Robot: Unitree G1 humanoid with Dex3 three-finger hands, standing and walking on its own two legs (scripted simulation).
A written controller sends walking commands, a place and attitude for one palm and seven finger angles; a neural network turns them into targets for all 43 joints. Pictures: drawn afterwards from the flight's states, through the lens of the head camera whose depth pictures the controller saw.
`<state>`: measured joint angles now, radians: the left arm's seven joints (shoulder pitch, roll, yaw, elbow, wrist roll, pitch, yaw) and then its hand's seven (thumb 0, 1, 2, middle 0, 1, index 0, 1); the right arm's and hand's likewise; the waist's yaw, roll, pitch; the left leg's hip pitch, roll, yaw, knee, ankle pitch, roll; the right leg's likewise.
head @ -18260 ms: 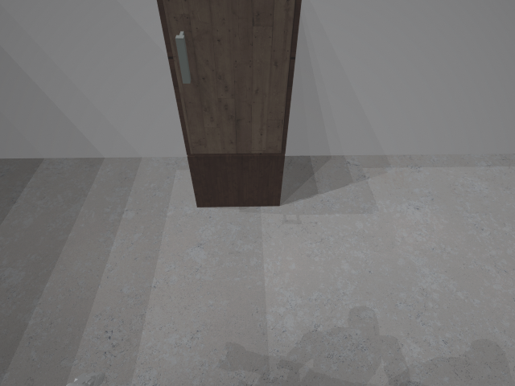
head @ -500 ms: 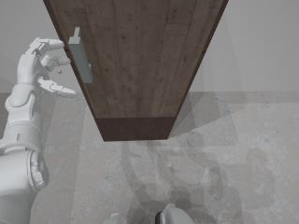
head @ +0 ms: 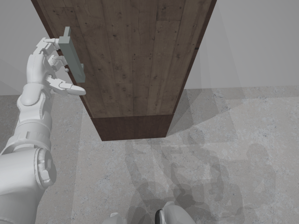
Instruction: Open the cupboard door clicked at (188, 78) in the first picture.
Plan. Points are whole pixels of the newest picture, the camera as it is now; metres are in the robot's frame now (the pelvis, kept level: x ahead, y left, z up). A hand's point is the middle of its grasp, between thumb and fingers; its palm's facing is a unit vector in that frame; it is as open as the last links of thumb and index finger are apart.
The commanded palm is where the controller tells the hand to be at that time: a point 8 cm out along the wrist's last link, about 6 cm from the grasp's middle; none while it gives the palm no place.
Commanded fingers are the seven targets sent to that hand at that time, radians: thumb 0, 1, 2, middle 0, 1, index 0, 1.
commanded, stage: slide the fingers in behind the handle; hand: left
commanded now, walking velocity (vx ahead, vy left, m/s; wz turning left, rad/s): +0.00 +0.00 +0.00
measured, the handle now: (74, 56) +0.55 +0.17 +0.08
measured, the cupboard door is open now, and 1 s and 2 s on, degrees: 0 0 1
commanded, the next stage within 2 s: close the thumb around the handle in 0.90 s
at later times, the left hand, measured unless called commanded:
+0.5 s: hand (80, 71) +0.49 +0.14 +0.09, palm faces -0.02 -1.00 -0.01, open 14.0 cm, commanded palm +0.47 +0.19 +0.08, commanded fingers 0.00 -0.50 0.30 -0.30 -1.20 -0.30 -1.20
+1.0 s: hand (81, 70) +0.50 +0.14 +0.09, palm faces +0.00 -1.00 -0.03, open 14.1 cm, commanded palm +0.47 +0.18 +0.08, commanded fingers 0.00 -0.44 0.32 -0.30 -1.21 -0.30 -1.21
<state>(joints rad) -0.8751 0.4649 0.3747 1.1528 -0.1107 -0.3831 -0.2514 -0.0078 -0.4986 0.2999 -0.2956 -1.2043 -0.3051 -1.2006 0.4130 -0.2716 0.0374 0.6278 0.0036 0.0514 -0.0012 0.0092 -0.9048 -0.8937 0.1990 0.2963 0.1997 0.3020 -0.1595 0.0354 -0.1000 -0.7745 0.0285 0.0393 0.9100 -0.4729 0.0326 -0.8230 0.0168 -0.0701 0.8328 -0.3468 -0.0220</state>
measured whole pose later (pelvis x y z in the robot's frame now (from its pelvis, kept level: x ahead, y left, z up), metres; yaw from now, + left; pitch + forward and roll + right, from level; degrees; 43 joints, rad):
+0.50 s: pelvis +0.00 +0.00 +0.00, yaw +0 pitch +19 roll -2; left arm -0.87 0.37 0.31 1.14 -0.10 -0.41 -0.16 -0.01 -0.50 0.30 -0.30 -1.20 -0.30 -1.20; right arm 0.40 -0.27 0.02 0.63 0.00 0.03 0.01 0.01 -0.91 -0.89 0.20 0.30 0.20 0.30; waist -0.15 0.04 -0.11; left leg -0.77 0.02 0.04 0.91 -0.47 0.03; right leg -0.82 0.01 -0.07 0.84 -0.35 -0.02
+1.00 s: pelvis +0.00 -0.01 +0.00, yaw +1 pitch +19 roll -1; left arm -0.90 0.37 0.29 1.15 -0.10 -0.41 -0.13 -0.01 -0.50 0.30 -0.30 -1.20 -0.28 -1.20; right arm 0.40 -0.27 0.02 0.65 -0.01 0.02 0.01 0.01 -0.91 -0.89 0.20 0.30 0.20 0.30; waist -0.15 0.03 -0.11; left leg -0.78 0.02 0.03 0.91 -0.47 0.02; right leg -0.83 0.01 -0.08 0.85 -0.36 -0.03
